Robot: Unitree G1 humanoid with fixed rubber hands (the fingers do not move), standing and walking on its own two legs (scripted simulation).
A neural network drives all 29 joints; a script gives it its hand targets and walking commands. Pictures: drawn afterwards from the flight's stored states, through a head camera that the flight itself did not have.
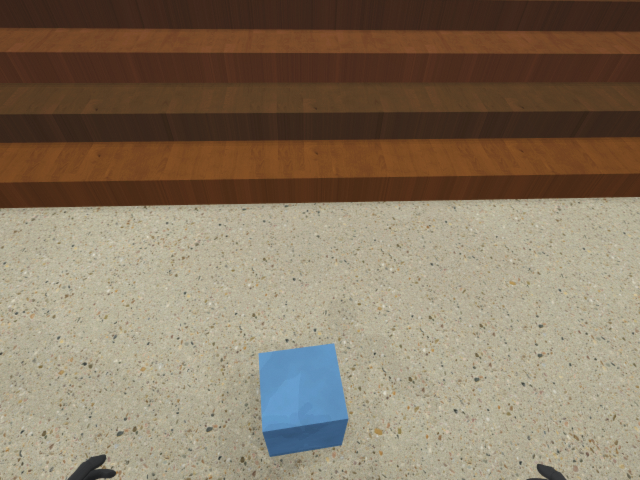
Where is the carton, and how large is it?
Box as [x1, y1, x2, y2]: [259, 343, 348, 456]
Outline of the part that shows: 333,343 259,353 262,431 270,456 341,444 348,418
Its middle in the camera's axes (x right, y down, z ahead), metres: -0.05 +0.47 +1.09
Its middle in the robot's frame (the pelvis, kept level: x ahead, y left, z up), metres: +0.43 +0.04 -0.66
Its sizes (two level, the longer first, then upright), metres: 0.210 0.200 0.250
